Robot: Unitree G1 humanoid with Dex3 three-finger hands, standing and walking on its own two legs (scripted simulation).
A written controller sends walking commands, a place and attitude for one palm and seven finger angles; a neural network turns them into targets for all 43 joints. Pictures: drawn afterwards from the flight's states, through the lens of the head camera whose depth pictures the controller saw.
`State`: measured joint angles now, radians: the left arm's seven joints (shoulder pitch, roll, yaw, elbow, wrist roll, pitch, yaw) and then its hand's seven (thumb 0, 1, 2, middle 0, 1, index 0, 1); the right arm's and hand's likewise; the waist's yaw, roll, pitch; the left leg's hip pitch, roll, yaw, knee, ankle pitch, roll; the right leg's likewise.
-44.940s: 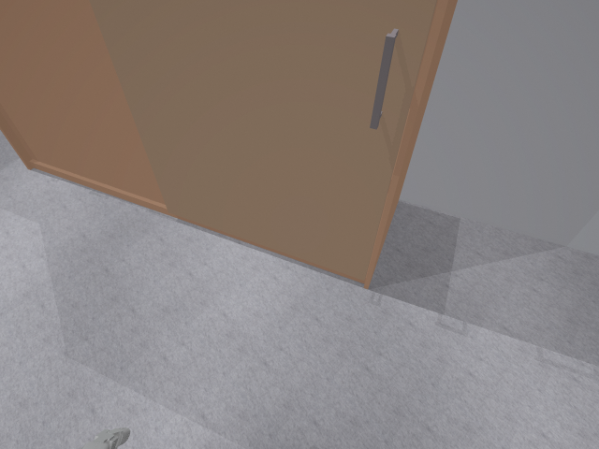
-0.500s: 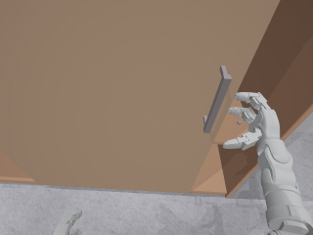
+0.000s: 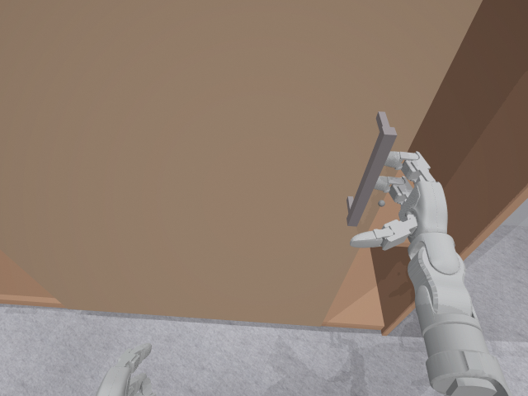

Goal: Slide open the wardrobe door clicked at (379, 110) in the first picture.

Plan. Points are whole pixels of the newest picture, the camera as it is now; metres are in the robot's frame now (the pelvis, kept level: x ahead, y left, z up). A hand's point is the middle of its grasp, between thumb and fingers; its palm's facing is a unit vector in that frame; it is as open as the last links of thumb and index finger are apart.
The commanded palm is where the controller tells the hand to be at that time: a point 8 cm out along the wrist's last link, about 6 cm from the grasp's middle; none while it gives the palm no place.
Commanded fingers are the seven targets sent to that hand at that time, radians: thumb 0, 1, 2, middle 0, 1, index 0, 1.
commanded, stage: feel for the door with the fingertips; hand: right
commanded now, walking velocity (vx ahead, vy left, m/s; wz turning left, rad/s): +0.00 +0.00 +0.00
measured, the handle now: (365, 175) +0.45 -0.11 +0.11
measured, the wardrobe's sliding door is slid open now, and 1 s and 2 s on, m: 0.23 0.23 0.23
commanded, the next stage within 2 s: slide the fingers in behind the handle in 0.40 s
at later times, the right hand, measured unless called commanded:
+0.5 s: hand (383, 192) +0.41 -0.13 +0.11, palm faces -0.03 +1.00 -0.02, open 13.7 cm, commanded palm +0.39 -0.19 +0.11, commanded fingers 0.00 0.50 -0.30 0.30 1.20 0.30 1.20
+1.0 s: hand (375, 198) +0.40 -0.12 +0.11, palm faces -0.04 +1.00 +0.00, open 14.0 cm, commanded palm +0.37 -0.18 +0.11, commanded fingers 0.00 0.50 -0.30 0.30 1.20 0.30 1.20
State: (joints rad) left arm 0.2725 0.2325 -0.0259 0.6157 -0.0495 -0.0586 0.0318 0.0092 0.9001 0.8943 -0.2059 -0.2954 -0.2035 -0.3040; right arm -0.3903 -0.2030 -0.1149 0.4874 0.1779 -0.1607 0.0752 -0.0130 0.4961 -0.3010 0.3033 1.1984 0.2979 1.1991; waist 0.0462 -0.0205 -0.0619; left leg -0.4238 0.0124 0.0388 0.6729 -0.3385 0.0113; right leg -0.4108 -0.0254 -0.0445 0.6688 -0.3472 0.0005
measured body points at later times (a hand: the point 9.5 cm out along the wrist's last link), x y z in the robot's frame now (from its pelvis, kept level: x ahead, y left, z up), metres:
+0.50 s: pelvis -0.01 +0.00 +0.00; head +0.02 +0.01 +0.45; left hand +0.09 +0.26 -0.11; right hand +0.40 -0.19 +0.12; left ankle +0.00 +0.11 -0.72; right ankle -0.01 -0.12 -0.72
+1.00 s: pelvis -0.01 +0.00 +0.00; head +0.02 +0.00 +0.45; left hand +0.10 +0.25 -0.11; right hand +0.40 -0.18 +0.11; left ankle +0.00 +0.11 -0.72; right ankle -0.01 -0.12 -0.72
